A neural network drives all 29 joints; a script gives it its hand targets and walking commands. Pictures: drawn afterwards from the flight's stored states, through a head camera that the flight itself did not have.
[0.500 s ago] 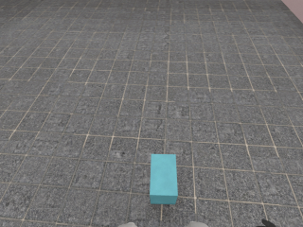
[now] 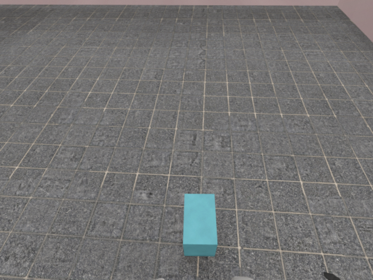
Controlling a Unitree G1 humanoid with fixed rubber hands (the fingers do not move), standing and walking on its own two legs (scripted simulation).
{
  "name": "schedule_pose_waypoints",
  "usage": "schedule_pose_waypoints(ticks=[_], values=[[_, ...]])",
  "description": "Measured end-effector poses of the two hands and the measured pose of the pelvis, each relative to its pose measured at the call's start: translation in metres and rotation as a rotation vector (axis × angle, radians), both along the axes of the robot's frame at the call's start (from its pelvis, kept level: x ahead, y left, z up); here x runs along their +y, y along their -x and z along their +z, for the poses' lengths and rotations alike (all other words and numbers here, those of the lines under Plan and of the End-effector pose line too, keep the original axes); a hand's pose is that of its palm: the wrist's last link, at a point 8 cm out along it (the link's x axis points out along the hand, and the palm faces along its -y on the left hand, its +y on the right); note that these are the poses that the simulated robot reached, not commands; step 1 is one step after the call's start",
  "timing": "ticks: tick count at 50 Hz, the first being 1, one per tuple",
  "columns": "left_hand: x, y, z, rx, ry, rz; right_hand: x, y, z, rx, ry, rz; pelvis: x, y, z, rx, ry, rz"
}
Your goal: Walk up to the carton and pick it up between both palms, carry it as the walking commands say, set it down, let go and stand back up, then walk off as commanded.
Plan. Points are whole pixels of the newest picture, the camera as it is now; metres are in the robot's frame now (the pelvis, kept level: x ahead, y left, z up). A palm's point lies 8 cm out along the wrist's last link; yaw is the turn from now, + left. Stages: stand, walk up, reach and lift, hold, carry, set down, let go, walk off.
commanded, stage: walk up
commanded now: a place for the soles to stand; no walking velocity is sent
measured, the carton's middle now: (199, 224) +0.48 -0.04 -0.64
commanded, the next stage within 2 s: reach and lift in 0.06 s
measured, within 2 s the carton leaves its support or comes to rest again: neither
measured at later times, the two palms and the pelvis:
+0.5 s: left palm (65, 275) +0.17 +0.29 -0.10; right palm (319, 271) +0.16 -0.28 -0.11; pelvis +0.00 +0.00 +0.00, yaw +0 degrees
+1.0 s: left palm (108, 224) +0.30 +0.23 -0.14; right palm (283, 222) +0.29 -0.25 -0.15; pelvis -0.03 +0.00 -0.03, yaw +0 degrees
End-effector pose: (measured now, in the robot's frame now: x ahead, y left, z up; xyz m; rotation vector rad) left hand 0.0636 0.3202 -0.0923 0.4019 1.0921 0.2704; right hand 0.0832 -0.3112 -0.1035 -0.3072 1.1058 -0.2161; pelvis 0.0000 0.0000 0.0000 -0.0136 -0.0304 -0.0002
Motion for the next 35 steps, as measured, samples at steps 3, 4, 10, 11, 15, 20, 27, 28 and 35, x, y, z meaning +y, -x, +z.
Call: schedule_pose_waypoints(ticks=[3,4,10,11,15,20,27,28,35], values=[[0.001,0.000,0.000,0.000,0.001,0.000,0.001,0.001,0.000,0.000,0.001,-0.001,0.001,0.000,0.000,-0.001,0.001,-0.001],[0.001,0.000,0.000,0.007,0.003,0.002,0.001,0.001,0.000,0.000,0.001,-0.005,0.001,0.001,0.000,-0.001,0.001,-0.001],[-0.011,-0.031,0.001,0.034,0.041,-0.038,0.006,-0.027,0.003,-0.019,-0.012,0.009,-0.001,0.014,-0.001,-0.021,0.000,0.003],[-0.013,-0.038,0.002,0.022,0.042,-0.049,0.006,-0.032,0.004,-0.025,-0.008,0.021,-0.002,0.015,-0.001,-0.023,-0.001,0.003],[-0.019,-0.057,0.004,-0.003,0.047,-0.080,0.004,-0.045,0.005,-0.031,0.003,0.051,-0.003,0.014,-0.001,-0.019,-0.003,0.003],[-0.024,-0.079,0.000,-0.010,0.060,-0.106,0.010,-0.055,-0.003,-0.006,-0.006,0.048,-0.004,0.008,0.000,0.017,-0.004,0.003],[-0.033,-0.123,-0.010,-0.051,0.089,-0.138,0.038,-0.091,-0.014,-0.043,-0.053,0.043,-0.003,0.000,-0.003,0.166,-0.001,0.002],[-0.034,-0.129,-0.012,-0.057,0.093,-0.142,0.041,-0.098,-0.016,-0.054,-0.057,0.046,-0.002,0.000,-0.004,0.190,-0.001,0.001],[-0.047,-0.162,-0.026,-0.106,0.121,-0.157,0.051,-0.140,-0.022,-0.127,-0.053,0.069,0.000,0.003,-0.011,0.327,0.004,0.001]])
